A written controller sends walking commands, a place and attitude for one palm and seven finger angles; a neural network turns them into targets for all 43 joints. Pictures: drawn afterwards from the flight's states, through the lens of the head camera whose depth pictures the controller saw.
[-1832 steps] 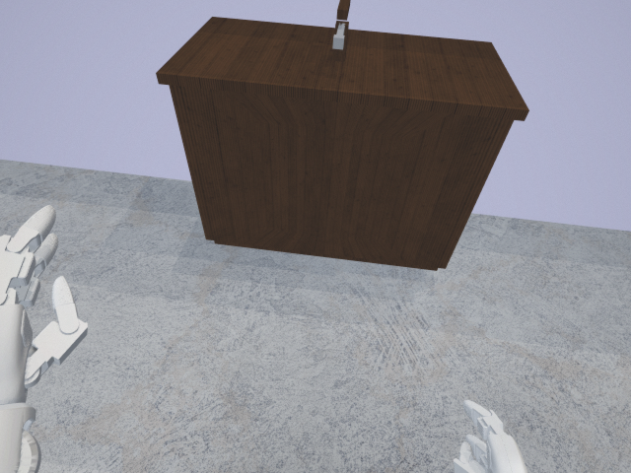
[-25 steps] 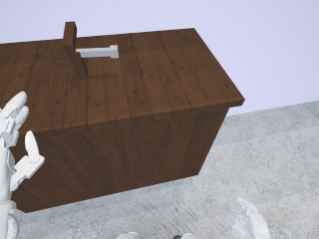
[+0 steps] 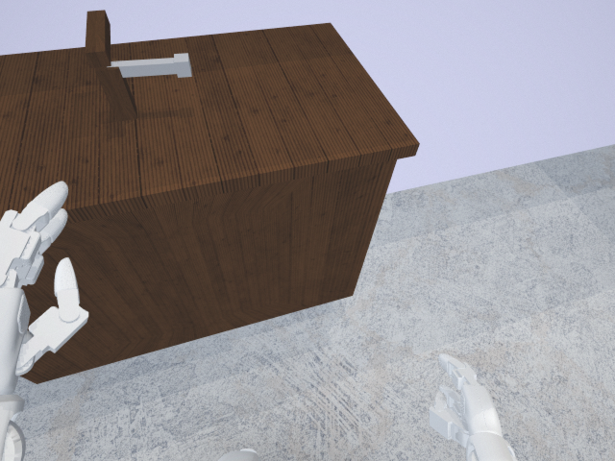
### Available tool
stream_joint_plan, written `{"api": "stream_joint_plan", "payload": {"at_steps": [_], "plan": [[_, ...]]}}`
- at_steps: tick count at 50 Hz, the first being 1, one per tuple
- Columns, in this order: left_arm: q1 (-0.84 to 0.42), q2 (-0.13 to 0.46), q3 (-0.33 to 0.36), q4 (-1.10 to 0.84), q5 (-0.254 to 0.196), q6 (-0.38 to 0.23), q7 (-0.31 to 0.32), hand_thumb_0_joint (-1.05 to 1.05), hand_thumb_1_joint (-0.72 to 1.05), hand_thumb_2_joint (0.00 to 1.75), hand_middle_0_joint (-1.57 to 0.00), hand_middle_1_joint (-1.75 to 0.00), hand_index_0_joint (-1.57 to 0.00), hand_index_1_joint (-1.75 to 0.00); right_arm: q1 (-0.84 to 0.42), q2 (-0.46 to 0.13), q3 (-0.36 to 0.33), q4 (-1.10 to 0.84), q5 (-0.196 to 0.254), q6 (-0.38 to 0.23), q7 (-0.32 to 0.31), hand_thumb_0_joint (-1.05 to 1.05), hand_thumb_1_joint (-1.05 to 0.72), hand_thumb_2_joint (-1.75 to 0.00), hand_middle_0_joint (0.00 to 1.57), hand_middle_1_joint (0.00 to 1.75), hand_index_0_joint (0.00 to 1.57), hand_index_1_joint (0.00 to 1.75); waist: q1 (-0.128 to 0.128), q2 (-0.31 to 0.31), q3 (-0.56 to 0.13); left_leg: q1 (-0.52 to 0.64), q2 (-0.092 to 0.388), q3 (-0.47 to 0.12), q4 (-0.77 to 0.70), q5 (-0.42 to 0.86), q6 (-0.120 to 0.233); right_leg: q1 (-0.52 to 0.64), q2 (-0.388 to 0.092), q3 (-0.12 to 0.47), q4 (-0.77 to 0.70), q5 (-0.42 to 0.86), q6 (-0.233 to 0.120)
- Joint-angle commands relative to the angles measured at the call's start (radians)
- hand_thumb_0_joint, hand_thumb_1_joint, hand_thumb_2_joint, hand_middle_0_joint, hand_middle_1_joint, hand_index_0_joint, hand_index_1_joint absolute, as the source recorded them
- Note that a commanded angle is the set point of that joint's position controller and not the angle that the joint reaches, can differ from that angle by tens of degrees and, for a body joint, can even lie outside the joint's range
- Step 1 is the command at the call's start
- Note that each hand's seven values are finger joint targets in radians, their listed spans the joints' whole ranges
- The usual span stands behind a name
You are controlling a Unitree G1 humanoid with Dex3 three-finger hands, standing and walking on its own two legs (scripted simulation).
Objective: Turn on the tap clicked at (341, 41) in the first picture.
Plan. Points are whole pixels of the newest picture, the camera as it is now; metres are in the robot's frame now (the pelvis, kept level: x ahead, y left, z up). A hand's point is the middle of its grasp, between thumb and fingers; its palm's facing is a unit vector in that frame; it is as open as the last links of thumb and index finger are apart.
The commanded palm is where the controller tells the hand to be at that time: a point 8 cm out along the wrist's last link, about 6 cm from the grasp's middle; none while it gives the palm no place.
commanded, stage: stop stepping back and stand still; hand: left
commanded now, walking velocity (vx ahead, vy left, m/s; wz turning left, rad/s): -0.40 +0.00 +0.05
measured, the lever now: (183, 65) +0.70 +0.27 +0.11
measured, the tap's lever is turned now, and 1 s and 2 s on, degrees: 84 84 84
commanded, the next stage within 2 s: stand and check the lever's angle in 0.88 s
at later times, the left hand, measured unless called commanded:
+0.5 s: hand out of the picture +0.09 +0.24 +0.15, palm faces +0.44 -0.84 -0.33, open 7.4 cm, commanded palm +0.03 +0.28 +0.17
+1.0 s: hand out of the picture +0.06 +0.24 +0.16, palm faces +0.49 -0.79 -0.37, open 7.4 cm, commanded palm +0.01 +0.27 +0.17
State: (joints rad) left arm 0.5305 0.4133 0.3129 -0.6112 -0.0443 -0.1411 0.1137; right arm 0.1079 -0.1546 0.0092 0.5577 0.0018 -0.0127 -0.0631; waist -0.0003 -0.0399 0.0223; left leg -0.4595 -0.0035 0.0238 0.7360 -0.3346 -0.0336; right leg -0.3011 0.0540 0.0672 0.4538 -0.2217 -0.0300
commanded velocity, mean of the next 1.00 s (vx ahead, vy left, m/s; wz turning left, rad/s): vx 0.14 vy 0.02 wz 0.00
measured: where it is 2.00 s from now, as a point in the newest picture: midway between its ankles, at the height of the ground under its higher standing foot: outside the picture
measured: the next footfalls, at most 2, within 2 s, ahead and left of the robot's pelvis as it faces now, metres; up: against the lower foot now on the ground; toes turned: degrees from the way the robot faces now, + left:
left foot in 0.04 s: +0.02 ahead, +0.11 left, +0.00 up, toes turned +2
left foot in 0.46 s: -0.06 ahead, +0.12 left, +0.00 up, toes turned +4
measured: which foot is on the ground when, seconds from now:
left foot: up 0.00-0.02, down 0.04-0.28, up 0.30-0.44, down 0.46-0.66, up 0.68-0.88, down 0.90-1.00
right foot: down 0.00-0.48, up 0.50-0.64, down 0.66-1.00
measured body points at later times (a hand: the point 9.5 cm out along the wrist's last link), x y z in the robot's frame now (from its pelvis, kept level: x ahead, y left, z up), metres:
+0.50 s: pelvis -0.12 -0.01 -0.01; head -0.14 +0.00 +0.44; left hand +0.06 +0.28 +0.17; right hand +0.03 -0.25 -0.10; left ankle -0.10 +0.11 -0.74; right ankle -0.05 -0.10 -0.73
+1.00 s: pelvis -0.13 -0.02 -0.01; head -0.14 -0.03 +0.44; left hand +0.03 +0.28 +0.18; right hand +0.06 -0.26 -0.09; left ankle -0.11 +0.11 -0.74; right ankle -0.08 -0.10 -0.74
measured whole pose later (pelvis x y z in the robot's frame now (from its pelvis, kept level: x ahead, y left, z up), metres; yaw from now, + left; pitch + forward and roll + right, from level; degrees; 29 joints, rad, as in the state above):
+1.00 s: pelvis -0.13 -0.02 -0.01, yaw +4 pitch -3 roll +0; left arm 0.44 0.34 0.32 -0.44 -0.04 -0.13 0.16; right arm 0.21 -0.24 -0.02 0.62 0.00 -0.11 -0.08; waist 0.01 0.01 0.03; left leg -0.24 0.04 0.03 0.52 -0.22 -0.02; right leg -0.25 0.03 -0.07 0.52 -0.22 -0.05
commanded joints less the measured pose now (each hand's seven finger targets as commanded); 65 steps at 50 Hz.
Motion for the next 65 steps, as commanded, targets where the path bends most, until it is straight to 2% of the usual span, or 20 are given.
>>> {"api": "stream_joint_plan", "payload": {"at_steps": [1,5,7,11,15,21,23,24,25,26,31,32,33,34,38,42,45,49,54,65], "plan": [[-0.01,0.162,0.168,-0.173,-0.014,-0.069,0.048,0.0,0.9,0.9,-0.2,-0.3,-0.2,-0.3,-0.012,-0.142,-0.057,-0.127,0.004,-0.015,-0.029,0.0,-0.9,-0.9,0.2,0.3,0.2,0.3,-0.01,0.012,-0.241,0.196,0.065,-0.045,-0.304,0.38,0.018,0.169,-0.202,0.096,0.054,0.699,-0.016],[0.042,0.149,0.156,-0.171,-0.014,-0.05,0.057,0.0,0.9,0.9,-0.2,-0.3,-0.2,-0.3,0.005,-0.174,-0.069,-0.169,0.007,-0.061,-0.025,0.0,-0.9,-0.9,0.2,0.3,0.2,0.3,0.006,0.275,-0.26,0.414,0.257,-0.234,-0.406,0.769,0.112,-0.073,-0.031,-0.027,0.24,-0.173,0.047],[-0.013,0.132,0.139,-0.177,-0.007,-0.04,0.066,0.0,0.9,0.9,-0.2,-0.3,-0.2,-0.3,0.022,-0.174,-0.065,-0.137,0.005,-0.095,-0.019,0.0,-0.9,-0.9,0.2,0.3,0.2,0.3,0.004,0.243,-0.198,0.309,0.262,-0.245,-0.448,0.507,0.147,-0.038,-0.045,-0.013,0.295,-0.213,0.045],[-0.053,0.097,0.092,-0.131,0.011,-0.023,0.077,0.0,0.9,0.9,-0.2,-0.3,-0.2,-0.3,-0.014,-0.196,-0.055,-0.126,0.011,-0.117,-0.019,0.0,-0.9,-0.9,0.2,0.3,0.2,0.3,-0.004,0.178,-0.083,0.075,0.136,-0.156,-0.47,-0.192,0.087,0.169,-0.035,-0.064,-0.046,-0.103,0.031],[-0.16,0.135,0.1,-0.114,0.022,-0.036,0.074,0.0,0.9,0.9,-0.2,-0.3,-0.2,-0.3,0.007,-0.176,-0.071,-0.08,-0.004,-0.099,-0.016,0.0,-0.9,-0.9,0.2,0.3,0.2,0.3,-0.016,-0.13,-0.051,0.174,-0.001,-0.025,0.112,-0.072,0.034,-0.176,-0.326,0.349,-0.325,-0.591,-0.133],[-0.19,0.118,0.106,-0.051,0.01,-0.034,0.08,0.0,0.9,0.9,-0.2,-0.3,-0.2,-0.3,0.033,-0.169,-0.045,-0.066,-0.007,-0.104,-0.026,0.0,-0.9,-0.9,0.2,0.3,0.2,0.3,-0.029,-0.005,-0.063,0.276,0.031,0.013,-0.18,-0.166,0.082,-0.164,-0.241,0.136,-0.127,-0.504,-0.091],[-0.19,0.099,0.105,-0.059,0.005,-0.044,0.081,0.0,0.9,0.9,-0.2,-0.3,-0.2,-0.3,0.028,-0.2,-0.047,-0.084,-0.012,-0.115,-0.034,0.0,-0.9,-0.9,0.2,0.3,0.2,0.3,-0.031,0.292,-0.006,0.255,0.181,-0.306,-0.472,-0.389,0.163,-0.201,-0.049,-0.022,0.2,-0.346,-0.016],[-0.2,0.117,0.116,-0.099,0.022,-0.037,0.074,0.0,0.9,0.9,-0.2,-0.3,-0.2,-0.3,0.032,-0.194,-0.048,-0.08,-0.003,-0.119,-0.028,0.0,-0.9,-0.9,0.2,0.3,0.2,0.3,-0.013,0.347,-0.087,0.226,0.255,-0.341,-0.543,-0.396,0.188,-0.135,0.026,-0.161,0.459,-0.266,0.029],[-0.254,0.137,0.134,-0.112,0.023,-0.043,0.078,0.0,0.9,0.9,-0.2,-0.3,-0.2,-0.3,0.031,-0.164,-0.041,-0.08,0.0,-0.131,-0.025,0.0,-0.9,-0.9,0.2,0.3,0.2,0.3,-0.035,0.336,-0.005,0.13,0.302,-0.48,-0.621,-0.515,0.235,-0.198,-0.016,-0.083,0.59,-0.251,0.032],[-0.214,0.119,0.125,-0.028,0.032,-0.036,0.071,0.0,0.9,0.9,-0.2,-0.3,-0.2,-0.3,0.017,-0.173,-0.041,-0.061,-0.005,-0.138,-0.014,0.0,-0.9,-0.9,0.2,0.3,0.2,0.3,-0.021,0.261,0.067,0.031,0.308,-0.469,-0.642,-0.518,0.24,-0.197,-0.052,-0.051,0.622,-0.219,0.027],[-0.147,0.076,0.077,0.009,0.025,-0.026,0.054,0.0,0.9,0.9,-0.2,-0.3,-0.2,-0.3,-0.009,-0.179,-0.042,-0.071,-0.006,-0.132,-0.007,0.0,-0.9,-0.9,0.2,0.3,0.2,0.3,0.018,0.164,0.019,-0.091,0.15,-0.141,-0.38,-0.345,0.12,0.243,-0.026,-0.133,0.011,-0.186,0.004],[-0.146,0.093,0.086,0.015,0.031,-0.031,0.05,0.0,0.9,0.9,-0.2,-0.3,-0.2,-0.3,-0.004,-0.174,-0.052,-0.075,-0.009,-0.124,-0.007,0.0,-0.9,-0.9,0.2,0.3,0.2,0.3,0.02,-0.033,0.023,-0.157,0.055,-0.039,-0.101,-0.259,0.087,0.253,-0.125,0.07,-0.136,-0.265,-0.056],[-0.15,0.12,0.103,0.0,0.027,-0.028,0.043,0.0,0.9,0.9,-0.2,-0.3,-0.2,-0.3,0.003,-0.164,-0.058,-0.083,-0.004,-0.121,0.002,0.0,-0.9,-0.9,0.2,0.3,0.2,0.3,0.009,-0.224,-0.001,-0.167,0.0,-0.004,0.195,-0.155,0.058,0.171,-0.365,0.458,-0.322,-0.368,-0.134],[-0.259,0.125,0.099,-0.104,0.013,-0.057,0.039,0.0,0.9,0.9,-0.2,-0.3,-0.2,-0.3,0.007,-0.157,-0.051,-0.081,-0.004,-0.136,0.007,0.0,-0.9,-0.9,0.2,0.3,0.2,0.3,-0.014,-0.135,-0.035,-0.149,0.024,-0.043,0.326,-0.068,0.041,0.144,-0.396,0.473,-0.315,-0.289,-0.145],[-0.192,0.155,0.152,-0.066,0.005,-0.066,0.045,0.0,0.9,0.9,-0.2,-0.3,-0.2,-0.3,0.041,-0.156,-0.056,-0.054,0.002,-0.145,0.001,0.0,-0.9,-0.9,0.2,0.3,0.2,0.3,-0.021,-0.048,-0.056,0.052,0.058,-0.019,0.144,-0.005,0.036,0.011,-0.315,0.189,-0.237,-0.167,-0.113],[-0.172,0.106,0.123,-0.055,-0.002,-0.063,0.067,0.0,0.9,0.9,-0.2,-0.3,-0.2,-0.3,0.024,-0.147,-0.042,-0.071,-0.004,-0.15,-0.019,0.0,-0.9,-0.9,0.2,0.3,0.2,0.3,-0.005,-0.003,-0.069,0.29,0.023,0.044,-0.228,0.015,0.062,-0.017,-0.247,0.105,-0.181,-0.256,-0.063],[-0.188,0.083,0.103,-0.046,-0.004,-0.059,0.067,0.0,0.9,0.9,-0.2,-0.3,-0.2,-0.3,0.002,-0.188,-0.053,-0.092,0.001,-0.151,-0.02,0.0,-0.9,-0.9,0.2,0.3,0.2,0.3,0.011,0.1,-0.04,0.258,0.141,-0.15,-0.379,-0.007,0.112,0.012,-0.111,0.037,-0.053,-0.143,0.012],[-0.18,0.079,0.095,-0.065,0.011,-0.058,0.057,0.0,0.9,0.9,-0.2,-0.3,-0.2,-0.3,-0.009,-0.172,-0.047,-0.094,0.004,-0.153,-0.016,0.0,-0.9,-0.9,0.2,0.3,0.2,0.3,0.001,0.161,-0.007,0.167,0.116,-0.113,-0.397,-0.063,0.09,0.058,-0.092,0.015,-0.076,-0.112,0.018],[-0.132,0.092,0.108,-0.068,0.004,-0.052,0.061,0.0,0.9,0.9,-0.2,-0.3,-0.2,-0.3,-0.003,-0.169,-0.056,-0.099,0.001,-0.158,-0.003,0.0,-0.9,-0.9,0.2,0.3,0.2,0.3,0.003,0.029,-0.092,0.228,0.07,-0.045,-0.275,0.152,0.061,0.121,-0.152,0.068,-0.129,0.038,0.003],[-0.113,0.093,0.116,-0.079,-0.004,-0.046,0.064,0.0,0.9,0.9,-0.2,-0.3,-0.2,-0.3,-0.023,-0.169,-0.046,-0.114,-0.005,-0.139,-0.01,0.0,-0.9,-0.9,0.2,0.3,0.2,0.3,0.009,0.092,-0.111,0.265,0.1,-0.074,-0.369,0.221,0.06,0.154,-0.097,-0.009,-0.09,0.134,0.02]]}}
